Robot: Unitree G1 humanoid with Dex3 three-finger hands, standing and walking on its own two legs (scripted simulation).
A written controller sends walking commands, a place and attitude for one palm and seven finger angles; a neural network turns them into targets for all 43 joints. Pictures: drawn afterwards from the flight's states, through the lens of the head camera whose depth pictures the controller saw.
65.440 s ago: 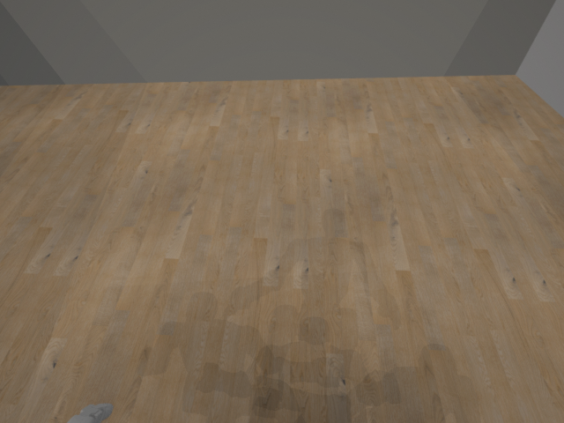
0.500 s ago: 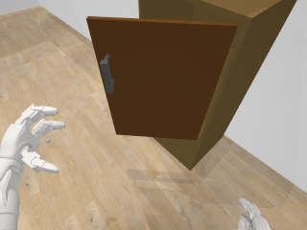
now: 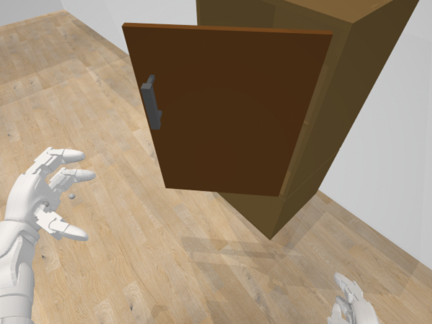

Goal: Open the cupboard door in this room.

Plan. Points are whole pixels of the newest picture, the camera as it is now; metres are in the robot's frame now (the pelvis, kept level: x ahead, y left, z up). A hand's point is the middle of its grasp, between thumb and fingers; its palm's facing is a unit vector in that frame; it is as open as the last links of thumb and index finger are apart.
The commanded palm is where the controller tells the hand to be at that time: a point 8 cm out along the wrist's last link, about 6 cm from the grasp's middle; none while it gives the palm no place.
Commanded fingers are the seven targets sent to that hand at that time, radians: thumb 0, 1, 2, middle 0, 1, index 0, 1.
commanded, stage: move the hooked fingers beside the handle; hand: left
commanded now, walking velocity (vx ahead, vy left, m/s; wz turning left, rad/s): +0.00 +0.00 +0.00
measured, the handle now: (153, 102) +0.59 +0.20 +0.07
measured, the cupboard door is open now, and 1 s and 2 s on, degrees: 42 42 42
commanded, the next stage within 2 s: none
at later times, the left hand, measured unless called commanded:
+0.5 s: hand (99, 156) +0.39 +0.26 +0.09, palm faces -0.02 -1.00 -0.01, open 14.0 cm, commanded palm +0.37 +0.31 +0.09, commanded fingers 0.00 -0.50 0.30 -0.30 -1.20 -0.30 -1.20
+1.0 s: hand (115, 129) +0.47 +0.25 +0.09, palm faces -0.03 -1.00 +0.00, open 14.0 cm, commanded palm +0.46 +0.31 +0.08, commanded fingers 0.00 -0.50 0.30 -0.30 -1.20 -0.30 -1.20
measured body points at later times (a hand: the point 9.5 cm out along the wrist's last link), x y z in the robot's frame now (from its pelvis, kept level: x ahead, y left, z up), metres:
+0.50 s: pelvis +0.01 +0.00 -0.01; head +0.07 +0.01 +0.44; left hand +0.39 +0.32 +0.09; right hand +0.09 -0.27 -0.11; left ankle +0.01 +0.11 -0.72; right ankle +0.01 -0.10 -0.72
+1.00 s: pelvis +0.01 +0.01 -0.01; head +0.10 +0.02 +0.43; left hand +0.47 +0.31 +0.09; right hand +0.05 -0.26 -0.12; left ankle +0.01 +0.11 -0.72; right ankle +0.01 -0.10 -0.72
